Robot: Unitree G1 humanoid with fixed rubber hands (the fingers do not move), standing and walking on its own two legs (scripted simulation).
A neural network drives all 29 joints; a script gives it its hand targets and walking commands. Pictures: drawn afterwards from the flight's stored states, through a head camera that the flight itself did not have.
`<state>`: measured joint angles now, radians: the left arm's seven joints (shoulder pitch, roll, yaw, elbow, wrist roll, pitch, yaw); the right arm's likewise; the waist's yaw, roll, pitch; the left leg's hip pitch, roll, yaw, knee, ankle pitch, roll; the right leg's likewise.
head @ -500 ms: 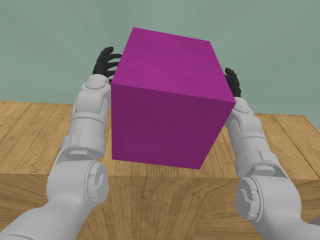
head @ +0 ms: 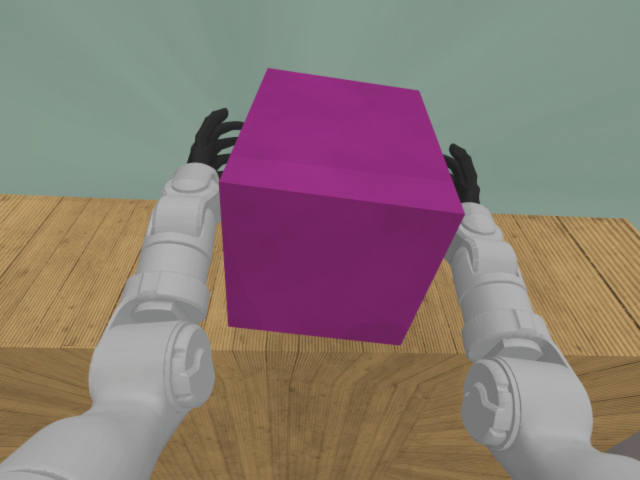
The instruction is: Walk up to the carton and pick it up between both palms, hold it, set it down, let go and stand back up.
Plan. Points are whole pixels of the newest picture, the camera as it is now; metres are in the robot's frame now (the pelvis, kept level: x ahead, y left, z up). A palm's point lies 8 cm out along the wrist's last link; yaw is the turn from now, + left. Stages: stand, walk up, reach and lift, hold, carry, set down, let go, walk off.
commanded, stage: set down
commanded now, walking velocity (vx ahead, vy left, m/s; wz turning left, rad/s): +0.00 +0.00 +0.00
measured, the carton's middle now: (330, 199) +0.46 -0.02 +0.15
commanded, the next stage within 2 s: none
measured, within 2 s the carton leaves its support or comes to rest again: rests again in 1.16 s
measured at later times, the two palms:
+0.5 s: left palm (209, 179) +0.45 +0.15 +0.18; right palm (451, 217) +0.40 -0.17 +0.16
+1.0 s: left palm (216, 195) +0.44 +0.14 +0.17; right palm (456, 237) +0.39 -0.18 +0.14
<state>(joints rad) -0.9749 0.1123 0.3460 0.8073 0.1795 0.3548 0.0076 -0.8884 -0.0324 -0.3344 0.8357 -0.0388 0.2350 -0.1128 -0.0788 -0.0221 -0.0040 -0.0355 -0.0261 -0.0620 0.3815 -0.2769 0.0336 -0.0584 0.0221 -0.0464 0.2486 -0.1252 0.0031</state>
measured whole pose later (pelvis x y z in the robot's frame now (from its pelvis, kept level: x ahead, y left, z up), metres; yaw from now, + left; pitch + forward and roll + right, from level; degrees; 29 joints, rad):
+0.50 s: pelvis +0.01 +0.01 +0.00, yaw -1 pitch -2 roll -3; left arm -0.94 0.10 0.31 0.81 0.15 0.31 0.03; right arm -0.84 -0.02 -0.35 0.83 -0.06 0.18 -0.10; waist -0.08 -0.01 -0.02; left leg -0.08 -0.03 -0.05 0.41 -0.30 0.02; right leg -0.09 0.02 -0.03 0.25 -0.14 0.01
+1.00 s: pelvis +0.00 +0.00 +0.00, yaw -1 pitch -2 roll -2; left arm -0.94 0.07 0.39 0.89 0.21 0.23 -0.02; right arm -0.79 0.03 -0.46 0.80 -0.19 0.12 -0.06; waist -0.07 -0.02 0.01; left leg -0.06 -0.03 -0.05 0.37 -0.27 0.04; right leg -0.09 0.02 -0.03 0.25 -0.12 0.01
